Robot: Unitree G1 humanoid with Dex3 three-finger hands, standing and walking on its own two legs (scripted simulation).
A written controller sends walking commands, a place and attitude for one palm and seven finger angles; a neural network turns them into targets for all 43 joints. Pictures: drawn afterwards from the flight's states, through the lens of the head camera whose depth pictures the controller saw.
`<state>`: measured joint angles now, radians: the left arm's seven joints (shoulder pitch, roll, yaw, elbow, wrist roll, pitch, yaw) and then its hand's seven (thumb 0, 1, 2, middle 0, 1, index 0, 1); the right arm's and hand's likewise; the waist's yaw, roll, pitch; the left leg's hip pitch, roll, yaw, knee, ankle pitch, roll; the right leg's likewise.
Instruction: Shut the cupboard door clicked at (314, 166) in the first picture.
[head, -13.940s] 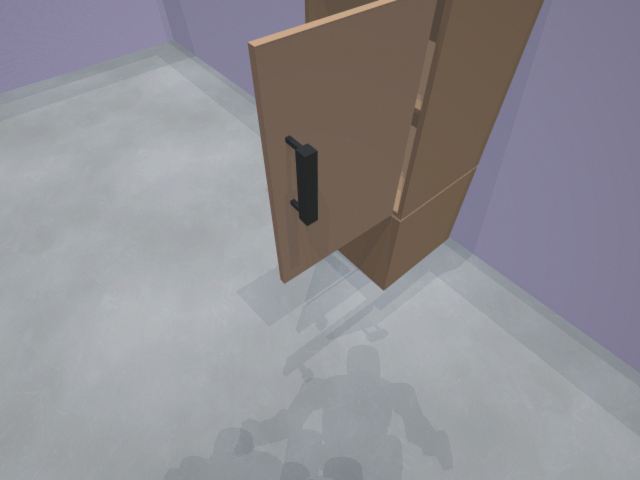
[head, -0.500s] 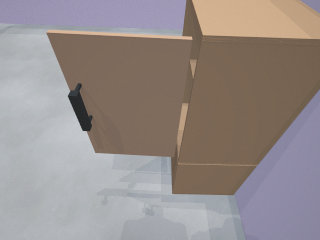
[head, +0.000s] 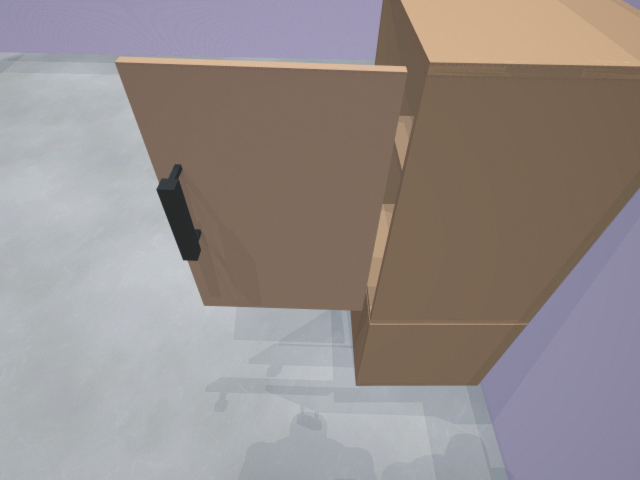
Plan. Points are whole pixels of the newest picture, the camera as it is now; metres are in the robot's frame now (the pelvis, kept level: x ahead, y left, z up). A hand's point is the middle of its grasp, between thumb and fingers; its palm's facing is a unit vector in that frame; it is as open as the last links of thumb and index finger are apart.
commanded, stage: look again from close up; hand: left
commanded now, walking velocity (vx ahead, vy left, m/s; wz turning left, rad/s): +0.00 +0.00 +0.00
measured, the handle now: (184, 213) +0.53 +0.27 +0.00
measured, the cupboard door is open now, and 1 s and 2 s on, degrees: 88 88 88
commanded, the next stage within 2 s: shuffle to correct the standing spot in 0.10 s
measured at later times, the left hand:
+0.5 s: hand out of the picture +0.00 +0.19 -0.18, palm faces +0.02 -0.98 -0.20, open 7.3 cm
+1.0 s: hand out of the picture +0.12 +0.20 -0.17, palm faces +0.02 -0.97 -0.23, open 7.2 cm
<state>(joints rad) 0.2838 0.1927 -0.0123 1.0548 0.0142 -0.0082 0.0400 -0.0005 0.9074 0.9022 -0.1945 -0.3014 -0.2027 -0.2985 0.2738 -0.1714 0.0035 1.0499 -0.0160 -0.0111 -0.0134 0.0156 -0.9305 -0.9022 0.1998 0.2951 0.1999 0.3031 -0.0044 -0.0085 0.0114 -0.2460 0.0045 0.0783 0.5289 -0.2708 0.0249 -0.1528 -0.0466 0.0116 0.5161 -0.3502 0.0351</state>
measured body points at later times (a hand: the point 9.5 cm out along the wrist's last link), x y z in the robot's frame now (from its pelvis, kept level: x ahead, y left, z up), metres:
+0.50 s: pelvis +0.03 +0.01 -0.01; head +0.04 +0.02 +0.44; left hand +0.00 +0.24 -0.16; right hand +0.04 -0.23 -0.16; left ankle +0.01 +0.10 -0.73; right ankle -0.05 -0.14 -0.73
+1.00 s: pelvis +0.08 +0.01 +0.00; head +0.12 +0.01 +0.45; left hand +0.12 +0.25 -0.15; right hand +0.11 -0.22 -0.16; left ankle +0.06 +0.14 -0.72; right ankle +0.05 -0.09 -0.73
